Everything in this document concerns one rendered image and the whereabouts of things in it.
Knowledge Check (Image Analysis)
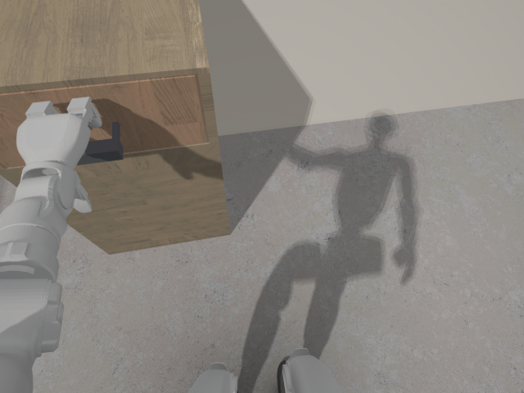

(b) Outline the handle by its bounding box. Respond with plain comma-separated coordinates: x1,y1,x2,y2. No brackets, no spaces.
77,121,124,165

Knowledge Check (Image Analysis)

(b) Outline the left robot upper arm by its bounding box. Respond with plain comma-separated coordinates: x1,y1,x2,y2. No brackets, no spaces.
0,278,64,393

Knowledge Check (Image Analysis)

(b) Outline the left robot hand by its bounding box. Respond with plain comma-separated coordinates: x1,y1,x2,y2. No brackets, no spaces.
16,97,102,213

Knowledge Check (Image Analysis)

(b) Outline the drawer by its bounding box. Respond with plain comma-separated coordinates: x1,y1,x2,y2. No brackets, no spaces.
0,74,207,168

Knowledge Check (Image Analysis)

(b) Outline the right robot shin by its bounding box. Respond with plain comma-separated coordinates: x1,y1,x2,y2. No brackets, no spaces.
288,348,309,361

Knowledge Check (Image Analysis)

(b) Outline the robot left forearm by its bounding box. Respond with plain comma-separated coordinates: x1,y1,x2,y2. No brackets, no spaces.
0,161,77,282

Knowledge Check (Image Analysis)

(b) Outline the cabinet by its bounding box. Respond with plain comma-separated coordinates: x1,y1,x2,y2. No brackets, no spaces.
0,0,230,255

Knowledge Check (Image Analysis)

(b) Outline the left robot thigh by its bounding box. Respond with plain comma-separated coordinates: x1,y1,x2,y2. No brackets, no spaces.
188,369,237,393

